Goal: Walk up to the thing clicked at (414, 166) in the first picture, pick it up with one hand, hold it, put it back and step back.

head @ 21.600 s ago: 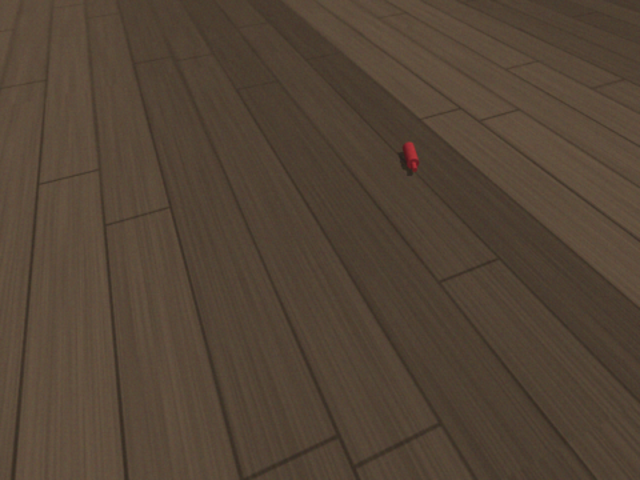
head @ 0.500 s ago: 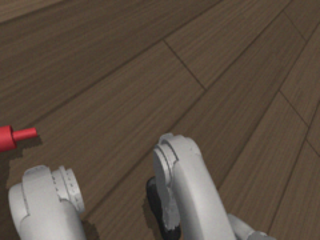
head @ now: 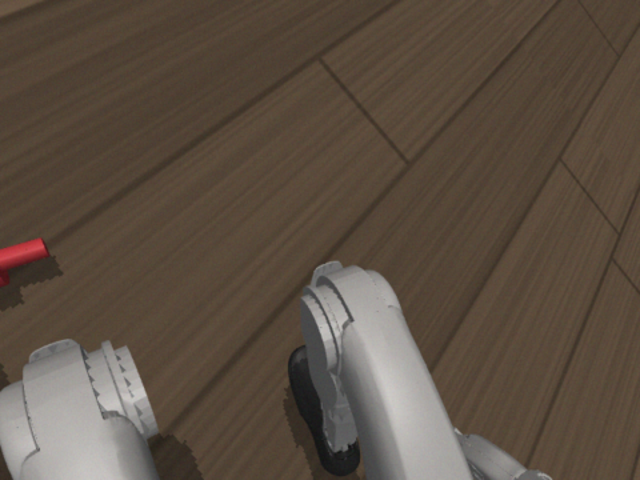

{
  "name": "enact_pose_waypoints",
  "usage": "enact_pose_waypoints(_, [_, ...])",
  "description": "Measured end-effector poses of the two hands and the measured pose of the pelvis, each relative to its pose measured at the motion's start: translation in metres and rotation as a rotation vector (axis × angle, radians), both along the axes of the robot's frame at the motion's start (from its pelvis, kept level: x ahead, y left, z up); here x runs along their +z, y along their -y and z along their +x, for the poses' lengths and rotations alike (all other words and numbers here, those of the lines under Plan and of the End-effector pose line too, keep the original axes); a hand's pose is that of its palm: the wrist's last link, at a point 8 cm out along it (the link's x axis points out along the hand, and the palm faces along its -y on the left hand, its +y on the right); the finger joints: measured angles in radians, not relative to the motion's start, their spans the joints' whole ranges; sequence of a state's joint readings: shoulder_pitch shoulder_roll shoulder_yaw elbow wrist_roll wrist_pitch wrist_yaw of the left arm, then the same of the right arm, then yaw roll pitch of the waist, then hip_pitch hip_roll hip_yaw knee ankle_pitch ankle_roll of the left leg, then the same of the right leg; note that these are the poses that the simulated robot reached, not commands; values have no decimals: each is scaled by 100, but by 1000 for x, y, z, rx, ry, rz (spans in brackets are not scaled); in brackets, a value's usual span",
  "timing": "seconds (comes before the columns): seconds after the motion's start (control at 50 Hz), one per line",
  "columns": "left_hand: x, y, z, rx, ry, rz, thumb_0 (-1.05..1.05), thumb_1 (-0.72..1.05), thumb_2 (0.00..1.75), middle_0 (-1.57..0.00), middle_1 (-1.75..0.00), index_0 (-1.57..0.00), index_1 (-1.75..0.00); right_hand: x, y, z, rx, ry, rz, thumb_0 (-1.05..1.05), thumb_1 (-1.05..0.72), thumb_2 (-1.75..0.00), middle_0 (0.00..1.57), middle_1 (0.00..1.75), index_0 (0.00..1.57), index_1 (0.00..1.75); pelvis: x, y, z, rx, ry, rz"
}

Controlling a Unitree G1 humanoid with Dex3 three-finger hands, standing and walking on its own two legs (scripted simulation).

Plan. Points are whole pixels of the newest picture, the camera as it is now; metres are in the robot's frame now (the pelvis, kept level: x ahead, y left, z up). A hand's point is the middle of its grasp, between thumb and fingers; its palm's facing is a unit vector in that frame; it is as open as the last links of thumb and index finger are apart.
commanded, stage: settle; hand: left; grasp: from above
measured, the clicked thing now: out of the picture +0.41 +0.32 -0.25
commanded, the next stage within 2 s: lift in 0.96 s
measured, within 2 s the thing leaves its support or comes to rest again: leaves its support in 0.26 s
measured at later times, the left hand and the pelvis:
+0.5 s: hand out of the picture +0.40 +0.36 -0.18, palm faces -0.32 -0.15 -0.93, open 8.7 cm; pelvis +0.00 +0.00 +0.01, yaw +1 degrees
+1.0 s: hand out of the picture +0.39 +0.35 -0.11, palm faces -0.41 -0.12 -0.90, open 8.7 cm; pelvis -0.01 -0.01 +0.04, yaw +6 degrees
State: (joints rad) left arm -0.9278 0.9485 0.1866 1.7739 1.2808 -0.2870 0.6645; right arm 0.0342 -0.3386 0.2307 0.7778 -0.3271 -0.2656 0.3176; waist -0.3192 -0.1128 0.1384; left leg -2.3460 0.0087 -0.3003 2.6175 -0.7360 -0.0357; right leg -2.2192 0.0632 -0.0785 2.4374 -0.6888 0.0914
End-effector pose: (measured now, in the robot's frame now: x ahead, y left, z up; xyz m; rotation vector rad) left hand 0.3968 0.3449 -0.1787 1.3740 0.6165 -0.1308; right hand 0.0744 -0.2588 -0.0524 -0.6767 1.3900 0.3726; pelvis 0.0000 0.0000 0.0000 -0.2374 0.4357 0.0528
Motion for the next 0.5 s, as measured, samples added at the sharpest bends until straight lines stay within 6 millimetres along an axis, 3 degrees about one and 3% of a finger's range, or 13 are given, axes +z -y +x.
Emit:
enact_pose_waypoints(0.28, [5, -1, -3, -53, 34, -2, 1, 19, 32, -76, -46, -82, -41, -5, -7, 0, -4, 1, -7, 0, -91, -90, 20, 30, 20, 30, -1, -1, 0, 0, 1, -1])
enact_pose_waypoints(0.5, [55, -18, 3, -16, 128, 60, 1, 17, 33, -79, -45, -85, -40, -3, 0, 24, -92, 93, 11, 0, -91, -90, 20, 30, 20, 30, 6, -3, 4, 15, -59, 4])
